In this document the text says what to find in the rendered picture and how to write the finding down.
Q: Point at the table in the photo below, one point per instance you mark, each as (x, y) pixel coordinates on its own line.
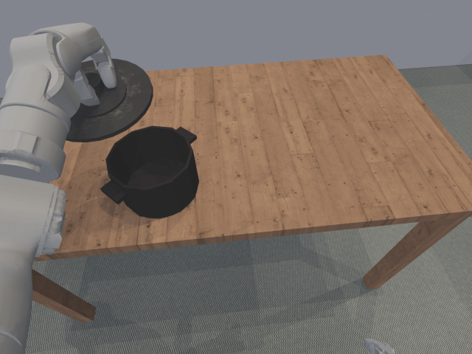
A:
(283, 148)

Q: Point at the pot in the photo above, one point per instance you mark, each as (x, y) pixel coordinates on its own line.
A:
(153, 171)

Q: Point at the knob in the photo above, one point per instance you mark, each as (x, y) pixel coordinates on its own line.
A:
(95, 82)

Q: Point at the right robot hand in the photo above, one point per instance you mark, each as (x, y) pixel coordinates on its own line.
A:
(376, 347)

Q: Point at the left robot upper arm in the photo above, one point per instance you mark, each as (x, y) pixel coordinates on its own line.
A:
(31, 223)

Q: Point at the left robot forearm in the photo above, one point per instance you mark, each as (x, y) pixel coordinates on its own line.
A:
(39, 102)

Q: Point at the left robot hand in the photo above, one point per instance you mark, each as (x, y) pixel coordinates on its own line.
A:
(89, 43)

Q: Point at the lid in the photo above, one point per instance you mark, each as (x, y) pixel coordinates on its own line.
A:
(120, 107)

